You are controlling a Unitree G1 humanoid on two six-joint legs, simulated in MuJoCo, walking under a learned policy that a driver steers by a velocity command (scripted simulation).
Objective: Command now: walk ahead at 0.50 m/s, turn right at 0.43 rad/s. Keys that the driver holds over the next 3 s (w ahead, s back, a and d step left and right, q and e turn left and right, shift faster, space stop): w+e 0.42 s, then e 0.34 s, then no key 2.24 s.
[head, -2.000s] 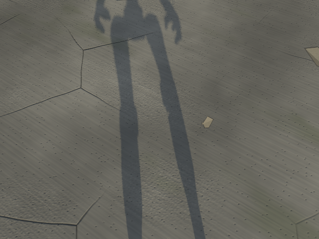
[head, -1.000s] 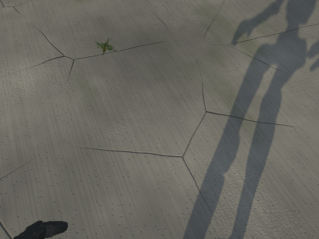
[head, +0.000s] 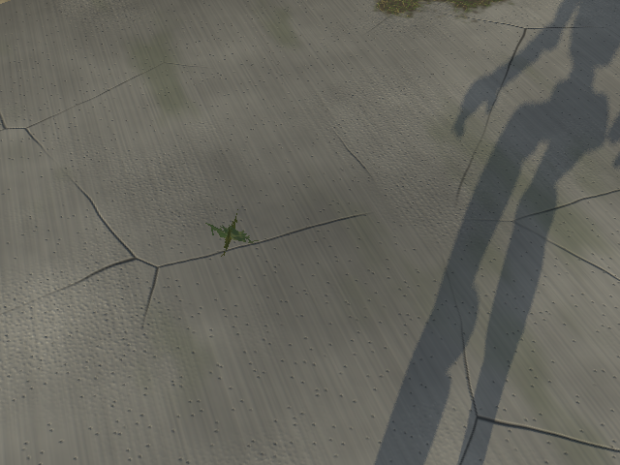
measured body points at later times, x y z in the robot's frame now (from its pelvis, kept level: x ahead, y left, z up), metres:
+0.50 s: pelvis +0.28 -0.07 +0.00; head +0.32 -0.09 +0.45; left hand +0.44 +0.18 -0.10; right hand +0.40 -0.37 -0.09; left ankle +0.47 +0.08 -0.68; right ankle +0.24 -0.13 -0.74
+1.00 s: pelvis +0.43 -0.07 -0.01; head +0.46 -0.09 +0.44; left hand +0.71 +0.08 -0.11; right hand +0.40 -0.37 -0.12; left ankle +0.55 -0.01 -0.74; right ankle +0.38 -0.19 -0.73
